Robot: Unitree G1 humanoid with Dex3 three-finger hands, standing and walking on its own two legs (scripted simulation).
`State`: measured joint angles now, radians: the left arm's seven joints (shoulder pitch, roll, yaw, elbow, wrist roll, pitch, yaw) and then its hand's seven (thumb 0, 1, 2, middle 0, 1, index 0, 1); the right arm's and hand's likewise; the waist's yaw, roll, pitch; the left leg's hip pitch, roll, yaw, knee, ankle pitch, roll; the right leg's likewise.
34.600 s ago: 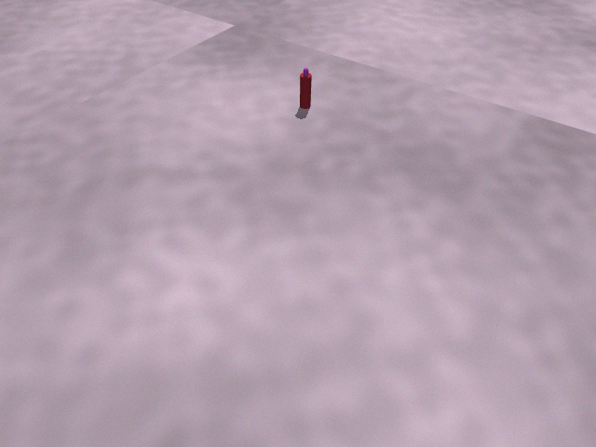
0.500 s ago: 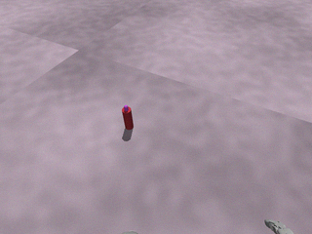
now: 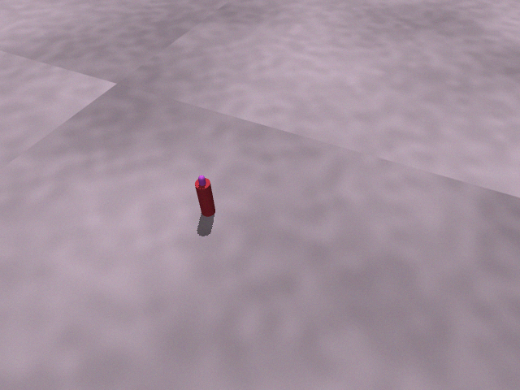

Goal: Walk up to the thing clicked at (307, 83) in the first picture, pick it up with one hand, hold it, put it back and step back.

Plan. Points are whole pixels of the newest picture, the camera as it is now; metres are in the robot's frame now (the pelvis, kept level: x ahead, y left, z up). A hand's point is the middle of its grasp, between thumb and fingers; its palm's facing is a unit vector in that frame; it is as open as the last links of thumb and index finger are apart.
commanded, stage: step back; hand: left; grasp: from the side
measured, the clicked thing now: (205, 194) +1.01 +0.24 -0.64
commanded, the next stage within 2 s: stand in 0.36 s
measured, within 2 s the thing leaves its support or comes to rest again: neither
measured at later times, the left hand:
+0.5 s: hand out of the picture +0.16 +0.27 -0.14, palm faces +0.02 -0.95 -0.32, open 7.4 cm
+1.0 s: hand out of the picture +0.07 +0.26 -0.14, palm faces +0.00 -0.94 -0.34, open 7.4 cm
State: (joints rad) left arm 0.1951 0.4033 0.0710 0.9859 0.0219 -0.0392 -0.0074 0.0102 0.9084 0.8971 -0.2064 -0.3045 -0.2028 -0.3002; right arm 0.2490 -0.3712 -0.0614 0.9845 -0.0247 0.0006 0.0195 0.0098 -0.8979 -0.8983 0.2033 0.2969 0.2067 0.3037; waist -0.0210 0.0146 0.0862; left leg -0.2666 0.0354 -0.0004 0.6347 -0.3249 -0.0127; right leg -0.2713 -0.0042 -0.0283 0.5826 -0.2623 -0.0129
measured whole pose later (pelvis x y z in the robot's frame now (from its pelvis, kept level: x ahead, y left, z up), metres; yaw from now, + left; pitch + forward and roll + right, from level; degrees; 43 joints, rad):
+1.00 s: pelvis +0.01 +0.00 +0.02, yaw +1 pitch -3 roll +0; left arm 0.11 0.35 0.00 1.16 0.01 -0.02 -0.01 0.01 0.91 0.90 -0.21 -0.30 -0.20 -0.30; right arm 0.10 -0.35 -0.01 1.14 -0.01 -0.02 0.01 0.01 -0.90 -0.90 0.20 0.30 0.20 0.30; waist 0.00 0.01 0.06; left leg -0.11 0.01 -0.01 0.32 -0.16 -0.02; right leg -0.11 -0.02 -0.04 0.32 -0.16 0.01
